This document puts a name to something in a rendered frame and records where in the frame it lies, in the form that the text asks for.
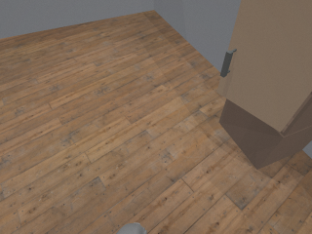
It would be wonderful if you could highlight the left robot thigh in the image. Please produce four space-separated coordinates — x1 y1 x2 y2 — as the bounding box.
116 223 147 234

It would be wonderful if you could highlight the handle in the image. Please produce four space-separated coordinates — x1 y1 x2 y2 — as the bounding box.
220 49 237 78

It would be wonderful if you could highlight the cupboard door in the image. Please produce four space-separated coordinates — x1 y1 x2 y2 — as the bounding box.
216 0 312 132

